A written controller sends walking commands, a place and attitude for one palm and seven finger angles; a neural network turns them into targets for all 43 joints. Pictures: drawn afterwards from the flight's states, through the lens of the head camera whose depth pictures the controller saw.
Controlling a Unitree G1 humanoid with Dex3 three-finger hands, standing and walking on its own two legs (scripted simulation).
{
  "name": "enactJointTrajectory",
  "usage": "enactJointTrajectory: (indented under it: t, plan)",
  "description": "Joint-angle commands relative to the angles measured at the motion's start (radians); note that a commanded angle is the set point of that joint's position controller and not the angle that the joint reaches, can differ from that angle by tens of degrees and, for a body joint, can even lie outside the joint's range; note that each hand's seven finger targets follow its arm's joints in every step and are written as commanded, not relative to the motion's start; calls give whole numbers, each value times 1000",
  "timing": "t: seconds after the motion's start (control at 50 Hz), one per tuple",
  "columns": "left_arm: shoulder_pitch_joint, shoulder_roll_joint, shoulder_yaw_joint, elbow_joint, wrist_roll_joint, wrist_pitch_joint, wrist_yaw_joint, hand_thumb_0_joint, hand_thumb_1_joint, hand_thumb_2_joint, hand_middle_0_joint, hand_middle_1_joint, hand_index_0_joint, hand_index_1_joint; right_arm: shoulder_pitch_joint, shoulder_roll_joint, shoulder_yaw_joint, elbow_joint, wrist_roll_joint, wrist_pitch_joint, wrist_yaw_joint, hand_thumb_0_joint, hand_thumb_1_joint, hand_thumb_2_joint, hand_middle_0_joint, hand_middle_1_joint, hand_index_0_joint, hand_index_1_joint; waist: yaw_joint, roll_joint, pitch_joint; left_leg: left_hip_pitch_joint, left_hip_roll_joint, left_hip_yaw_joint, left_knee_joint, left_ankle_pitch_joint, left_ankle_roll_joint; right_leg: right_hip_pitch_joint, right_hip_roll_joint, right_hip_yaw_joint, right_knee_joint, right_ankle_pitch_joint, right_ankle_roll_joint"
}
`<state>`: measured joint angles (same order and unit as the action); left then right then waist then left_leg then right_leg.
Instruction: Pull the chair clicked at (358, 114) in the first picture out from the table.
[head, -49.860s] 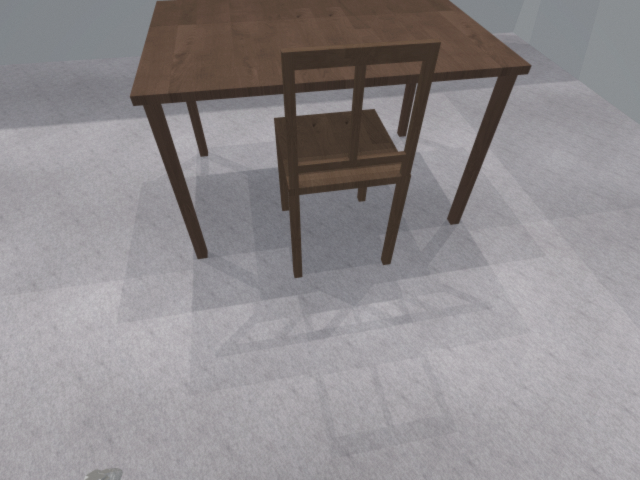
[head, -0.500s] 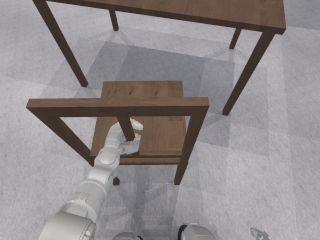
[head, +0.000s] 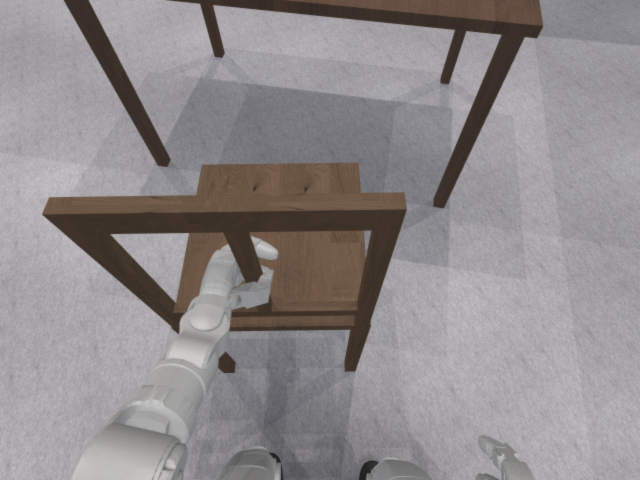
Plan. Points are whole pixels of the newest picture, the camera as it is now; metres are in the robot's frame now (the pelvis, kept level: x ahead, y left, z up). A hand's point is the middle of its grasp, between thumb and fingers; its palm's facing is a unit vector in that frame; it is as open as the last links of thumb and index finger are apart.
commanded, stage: step backward, pulling the chair out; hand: left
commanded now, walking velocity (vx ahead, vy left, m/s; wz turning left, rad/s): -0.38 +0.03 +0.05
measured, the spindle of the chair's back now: (253, 274) +0.38 +0.13 -0.07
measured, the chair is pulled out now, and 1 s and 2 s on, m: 0.53 0.77 0.77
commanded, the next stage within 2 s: stop walking, hand still on the chair in 0.42 s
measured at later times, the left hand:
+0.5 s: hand (246, 374) +0.23 +0.11 -0.06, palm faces -0.05 -0.98 -0.17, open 5.5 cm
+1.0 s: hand out of the picture +0.12 +0.11 -0.06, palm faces -0.06 -0.99 -0.16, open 5.5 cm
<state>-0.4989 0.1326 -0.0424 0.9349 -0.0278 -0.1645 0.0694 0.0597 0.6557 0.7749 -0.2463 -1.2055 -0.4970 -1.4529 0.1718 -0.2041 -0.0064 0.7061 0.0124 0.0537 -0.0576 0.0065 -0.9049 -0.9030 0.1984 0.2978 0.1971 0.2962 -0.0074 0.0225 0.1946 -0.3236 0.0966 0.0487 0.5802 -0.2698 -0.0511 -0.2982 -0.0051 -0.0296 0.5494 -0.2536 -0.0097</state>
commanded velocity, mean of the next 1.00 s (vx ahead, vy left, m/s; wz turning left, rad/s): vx -0.08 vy -0.02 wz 0.03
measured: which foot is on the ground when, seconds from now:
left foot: down 0.00-0.06, up 0.08-0.24, down 0.26-1.00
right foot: down 0.00-0.30, up 0.32-0.44, down 0.46-1.00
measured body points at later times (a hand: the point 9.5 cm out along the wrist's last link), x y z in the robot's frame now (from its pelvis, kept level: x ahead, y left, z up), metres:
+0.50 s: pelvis -0.12 +0.00 +0.00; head -0.04 -0.02 +0.44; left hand +0.23 +0.17 -0.04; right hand -0.02 -0.24 -0.14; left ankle -0.07 +0.16 -0.73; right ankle -0.10 -0.12 -0.73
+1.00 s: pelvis -0.16 +0.01 +0.01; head -0.15 +0.00 +0.46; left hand +0.12 +0.17 -0.04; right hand -0.05 -0.23 -0.12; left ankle -0.14 +0.14 -0.73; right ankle -0.10 -0.12 -0.73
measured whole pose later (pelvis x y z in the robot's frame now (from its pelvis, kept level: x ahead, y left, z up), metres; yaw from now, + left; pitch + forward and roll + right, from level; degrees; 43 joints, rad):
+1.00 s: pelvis -0.16 +0.01 +0.01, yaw -3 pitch -3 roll +0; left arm -0.13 0.10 -0.08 0.76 -0.04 -0.07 0.10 0.07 0.65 0.77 -0.24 -1.21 -0.50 -1.45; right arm 0.24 -0.21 0.03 0.71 0.03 0.04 -0.11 0.01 -0.90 -0.90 0.20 0.30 0.20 0.30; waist -0.02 0.03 0.06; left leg -0.19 0.03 0.02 0.51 -0.26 -0.02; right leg -0.26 -0.03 -0.01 0.49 -0.17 0.01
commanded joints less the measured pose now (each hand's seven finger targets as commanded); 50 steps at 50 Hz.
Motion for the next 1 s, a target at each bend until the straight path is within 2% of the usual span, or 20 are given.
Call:
enactJointTrajectory:
  t: [0.0, 0.02, 0.06, 0.14, 0.2, 0.26, 0.28, 0.3, 0.32, 0.36, 0.42, 0.46, 0.48, 0.5, 0.54, 0.6, 0.64, 0.7, 0.8, 0.98]
  plan:
    - [-392, 157, 35, -170, 45, -105, 12, 0, 900, 900, -500, -1450, -500, -1450, 46, -144, -53, -52, 19, -31, -17, 0, -900, -900, 200, 300, 200, 300, -44, -61, -520, 157, 77, -42, 176, 436, 9, 274, -191, 125, -127, 755, -62]
    - [-344, 217, 75, -140, 24, -91, 18, 0, 900, 900, -500, -1450, -500, -1450, 37, -172, -68, -57, 30, -36, -34, 0, -900, -900, 200, 300, 200, 300, -28, -196, -537, 41, 6, -50, 244, -4, -12, 325, -286, 216, -92, 968, -118]
    - [-323, 208, 81, -121, 24, -83, 23, 0, 900, 900, -500, -1450, -500, -1450, -10, -149, -50, -57, 28, -55, -40, 0, -900, -900, 200, 300, 200, 300, 2, -150, -513, -70, -39, -137, 347, -242, -4, 285, -374, 243, -87, 913, -158]
    - [-263, 226, 110, -124, 17, -58, 41, 0, 900, 900, -500, -1450, -500, -1450, -7, -142, -29, -39, 28, -56, -59, 0, -900, -900, 200, 300, 200, 300, 1, -125, -572, -19, -52, -90, 106, -152, -16, 353, -329, 181, -33, 908, -115]
    - [-273, 188, 67, -160, 2, -47, 36, 0, 900, 900, -500, -1450, -500, -1450, 3, -157, -37, -52, 30, -47, -73, 0, -900, -900, 200, 300, 200, 300, -9, -166, -563, 108, -2, -70, -70, 98, 5, 259, -271, 143, -24, 696, -60]
    - [-278, 98, 17, -163, 2, -43, 25, 0, 900, 900, -500, -1450, -500, -1450, 22, -185, -54, -84, 25, -29, -55, 0, -900, -900, 200, 300, 200, 300, -13, 72, -511, 197, 189, -187, -148, 538, 106, 86, -65, 33, 89, 202, 29]
    - [-321, 70, -4, -206, 1, -47, 18, 0, 900, 900, -500, -1450, -500, -1450, -9, -158, -43, -104, 8, -25, -42, 0, -900, -900, 200, 300, 200, 300, -21, 267, -493, 152, 243, -256, -183, 563, 150, 36, -53, 25, 213, -54, 28]
    - [-335, 67, -4, -211, 7, -45, 20, 0, 900, 900, -500, -1450, -500, -1450, -12, -149, -36, -100, -5, -22, -30, 0, -900, -900, 200, 300, 200, 300, -12, 349, -457, 115, 263, -276, -203, 564, 181, -5, -39, 28, 313, -232, 18]
    - [-317, 91, 27, -209, 1, -44, 27, 0, 900, 900, -500, -1450, -500, -1450, 18, -146, -47, -87, -1, -20, -22, 0, -900, -900, 200, 300, 200, 300, -8, 312, -460, 165, 274, -291, -167, 637, 206, -35, -27, 37, 336, -255, 15]
    - [-289, 65, 14, -155, 6, -46, 18, 0, 900, 900, -500, -1450, -500, -1450, 59, -164, -55, -79, 3, -27, -2, 0, -900, -900, 200, 300, 200, 300, -12, 209, -461, 325, 256, -269, -59, 848, 184, -58, -35, 54, 145, -206, 2]
    - [-297, 124, 42, -118, 22, -65, 4, 0, 900, 900, -500, -1450, -500, -1450, 81, -189, -56, -59, 12, -45, -1, 0, -900, -900, 200, 300, 200, 300, -16, 182, -473, 351, 205, -217, 25, 794, 125, 60, -33, 39, -146, 64, 2]
    - [-318, 144, 33, -111, 26, -66, -4, 0, 900, 900, -500, -1450, -500, -1450, 51, -162, -46, -68, 31, -42, -11, 0, -900, -900, 200, 300, 200, 300, -28, 37, -485, 191, 112, -105, 74, 472, 55, 175, -125, 75, -156, 423, -13]
    - [-320, 211, 77, -100, 14, -58, 5, 0, 900, 900, -500, -1450, -500, -1450, 60, -177, -65, -66, 45, -45, -28, 0, -900, -900, 200, 300, 200, 300, -24, -147, -513, 113, 43, -60, 134, 192, 16, 193, -206, 143, -132, 464, -47]
    - [-317, 232, 88, -95, 5, -53, 9, 0, 900, 900, -500, -1450, -500, -1450, 29, -175, -67, -78, 50, -51, -39, 0, -900, -900, 200, 300, 200, 300, -11, -230, -489, 42, -14, -70, 223, -123, 7, 148, -292, 214, -153, 457, -91]
    - [-240, 241, 99, -279, -4, -35, 23, 0, 900, 900, -500, -1450, -500, -1450, 12, -148, -40, -114, 41, -53, -47, 0, -900, -900, 200, 300, 200, 300, -3, -80, -494, 44, -42, -112, 236, -207, 20, 141, -329, 229, -133, 376, -143]
    - [-193, 213, 98, -349, -8, 7, 39, 0, 900, 900, -500, -1450, -500, -1450, -4, -128, -12, -119, 34, -61, -58, 0, -900, -900, 200, 300, 200, 300, -10, -98, -513, 116, -39, -84, -31, -20, 40, 209, -256, 165, -62, 319, -72]
    - [-150, 189, 95, -359, -9, 28, 42, 0, 900, 900, -500, -1450, -500, -1450, 3, -159, -28, -131, 27, -59, -64, 0, -900, -900, 200, 300, 200, 300, 6, -29, -476, 160, 24, -134, -118, 120, 74, 166, -156, 116, -67, 84, -10]
    - [-146, 124, 37, -347, 5, 32, 35, 0, 900, 900, -500, -1450, -500, -1450, -13, -130, -13, -139, 22, -45, -54, 0, -900, -900, 200, 300, 200, 300, -2, 49, -388, 73, 17, -149, -156, -158, 99, 91, -108, 91, -123, -276, 9]
    - [-82, 107, 21, -378, 5, 26, 36, 0, 900, 900, -500, -1450, -500, -1450, -13, -116, -9, -135, 18, -47, -56, 0, -900, -900, 200, 300, 200, 300, -4, -32, -381, 140, -14, -105, -141, -115, 88, 88, -119, 113, -191, -237, -6]
    - [116, 81, -5, -400, 14, 33, 46, 0, 900, 900, -500, -1450, -500, -1450, -23, -115, -1, -128, 12, -69, -55, 0, -900, -900, 200, 300, 200, 300, 12, 11, -296, 132, 13, -115, -223, -68, 85, 61, -86, 85, -190, -130, 3]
